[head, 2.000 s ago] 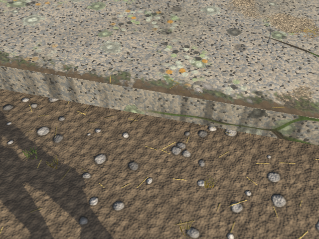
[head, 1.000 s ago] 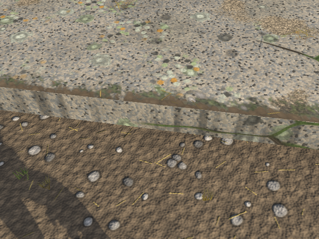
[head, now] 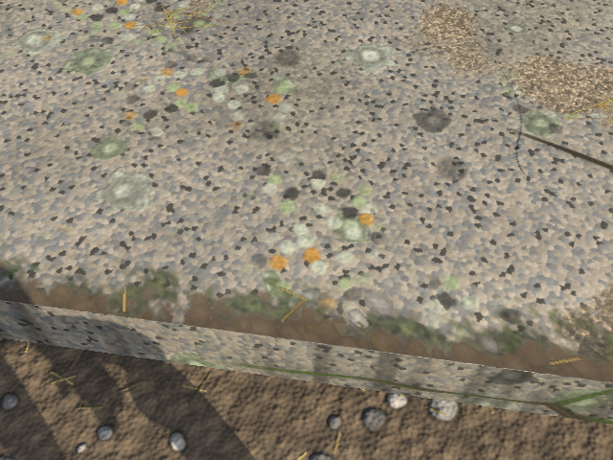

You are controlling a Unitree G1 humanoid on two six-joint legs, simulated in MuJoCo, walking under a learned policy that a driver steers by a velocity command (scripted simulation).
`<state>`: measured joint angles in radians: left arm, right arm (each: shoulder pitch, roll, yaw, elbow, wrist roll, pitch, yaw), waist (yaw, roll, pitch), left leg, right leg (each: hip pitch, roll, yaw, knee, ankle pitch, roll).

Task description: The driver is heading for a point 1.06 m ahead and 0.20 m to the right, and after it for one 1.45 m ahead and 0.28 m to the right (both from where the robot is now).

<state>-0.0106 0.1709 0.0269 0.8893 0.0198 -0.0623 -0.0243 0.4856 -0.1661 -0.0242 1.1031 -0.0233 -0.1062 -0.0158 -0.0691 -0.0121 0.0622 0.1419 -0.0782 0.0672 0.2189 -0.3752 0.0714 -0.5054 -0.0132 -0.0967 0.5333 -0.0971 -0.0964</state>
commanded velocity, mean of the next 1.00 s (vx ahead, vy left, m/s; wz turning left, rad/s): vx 0.50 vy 0.00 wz -0.03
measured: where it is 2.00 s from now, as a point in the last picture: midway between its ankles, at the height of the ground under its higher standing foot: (370, 162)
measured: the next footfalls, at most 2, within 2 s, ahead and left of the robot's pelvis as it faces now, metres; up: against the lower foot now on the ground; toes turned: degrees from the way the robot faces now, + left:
right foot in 0.02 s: +0.19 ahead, -0.09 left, +0.00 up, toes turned -4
left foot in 0.54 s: +0.43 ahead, +0.08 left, +0.00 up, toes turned +4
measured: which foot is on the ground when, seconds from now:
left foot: down 0.00-0.02, up 0.04-0.52, down 0.54-1.00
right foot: up 0.00-0.00, down 0.02-0.56, up 0.58-1.00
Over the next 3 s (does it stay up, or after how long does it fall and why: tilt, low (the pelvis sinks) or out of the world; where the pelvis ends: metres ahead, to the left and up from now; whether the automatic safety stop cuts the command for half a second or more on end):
stays up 1.36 -0.38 0.20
